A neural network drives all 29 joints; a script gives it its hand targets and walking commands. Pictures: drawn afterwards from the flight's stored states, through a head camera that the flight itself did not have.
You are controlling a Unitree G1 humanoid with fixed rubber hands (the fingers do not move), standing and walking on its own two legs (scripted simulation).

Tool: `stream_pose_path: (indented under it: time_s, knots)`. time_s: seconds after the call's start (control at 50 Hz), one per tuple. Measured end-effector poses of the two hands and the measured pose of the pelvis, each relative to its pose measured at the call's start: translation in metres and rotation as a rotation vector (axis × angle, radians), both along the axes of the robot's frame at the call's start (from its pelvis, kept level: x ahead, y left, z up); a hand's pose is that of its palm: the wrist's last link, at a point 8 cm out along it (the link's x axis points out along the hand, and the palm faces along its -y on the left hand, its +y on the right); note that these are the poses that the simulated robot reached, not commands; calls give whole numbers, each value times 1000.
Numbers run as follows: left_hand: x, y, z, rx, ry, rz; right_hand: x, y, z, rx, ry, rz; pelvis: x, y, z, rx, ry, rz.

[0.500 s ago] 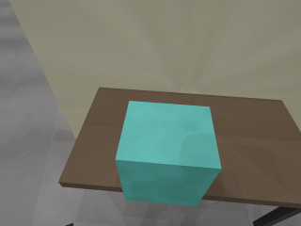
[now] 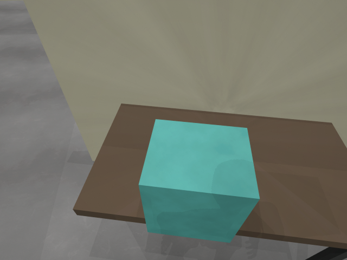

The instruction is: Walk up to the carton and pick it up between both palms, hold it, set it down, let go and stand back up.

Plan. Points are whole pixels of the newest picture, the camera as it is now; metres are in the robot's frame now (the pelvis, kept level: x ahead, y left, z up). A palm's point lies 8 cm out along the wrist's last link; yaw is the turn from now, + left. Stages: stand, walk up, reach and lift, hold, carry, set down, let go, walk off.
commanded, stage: stand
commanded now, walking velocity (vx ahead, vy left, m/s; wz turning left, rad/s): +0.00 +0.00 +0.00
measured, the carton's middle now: (194, 183) +0.36 -0.04 -0.07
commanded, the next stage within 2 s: none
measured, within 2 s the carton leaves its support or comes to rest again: neither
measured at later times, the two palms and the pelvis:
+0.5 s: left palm out of the picture -0.04 +0.20 -0.15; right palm out of the picture -0.03 -0.22 -0.15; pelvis +0.00 -0.01 +0.00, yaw +1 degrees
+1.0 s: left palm out of the picture -0.08 +0.18 -0.15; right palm out of the picture -0.05 -0.22 -0.15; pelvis -0.02 -0.02 +0.00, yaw +1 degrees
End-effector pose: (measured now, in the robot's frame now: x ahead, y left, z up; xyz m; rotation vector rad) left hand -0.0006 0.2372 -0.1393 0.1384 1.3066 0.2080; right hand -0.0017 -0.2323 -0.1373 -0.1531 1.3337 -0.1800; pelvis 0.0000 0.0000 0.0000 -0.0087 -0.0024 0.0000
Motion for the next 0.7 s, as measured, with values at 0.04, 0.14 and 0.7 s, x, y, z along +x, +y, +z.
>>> stream_pose_path:
  time_s: [0.04, 0.14, 0.7]
  knots:
    - [-5, -3, -1, -6, 18, 6, -3, 3, -2, 8, 15, -1, 0, -1, 0, 0, -2, 2]
    - [-16, -13, -4, -23, 58, 18, -11, 9, -5, 24, 49, -1, -1, -2, 0, 1, -5, 6]
    - [-54, -50, -12, -70, 145, 53, -37, 10, -13, 49, 134, 4, -11, -17, -2, -1, -23, 24]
